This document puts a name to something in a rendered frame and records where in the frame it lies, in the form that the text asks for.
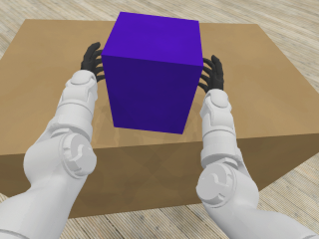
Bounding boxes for left robot upper arm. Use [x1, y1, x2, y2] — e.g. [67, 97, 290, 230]
[0, 132, 97, 239]

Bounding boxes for robot left forearm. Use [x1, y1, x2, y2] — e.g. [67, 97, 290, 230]
[23, 70, 98, 167]

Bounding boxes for pedestal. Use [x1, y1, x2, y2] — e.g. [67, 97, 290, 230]
[0, 19, 319, 219]

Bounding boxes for right robot upper arm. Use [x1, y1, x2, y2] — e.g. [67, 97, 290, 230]
[195, 162, 319, 239]

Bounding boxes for robot right forearm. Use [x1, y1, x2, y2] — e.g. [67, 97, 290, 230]
[199, 89, 252, 179]

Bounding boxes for carton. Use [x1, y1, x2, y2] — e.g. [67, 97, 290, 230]
[101, 11, 204, 134]

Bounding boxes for robot left hand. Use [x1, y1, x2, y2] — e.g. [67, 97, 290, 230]
[80, 42, 105, 82]

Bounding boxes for robot right hand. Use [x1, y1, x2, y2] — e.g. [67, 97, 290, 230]
[198, 55, 224, 94]

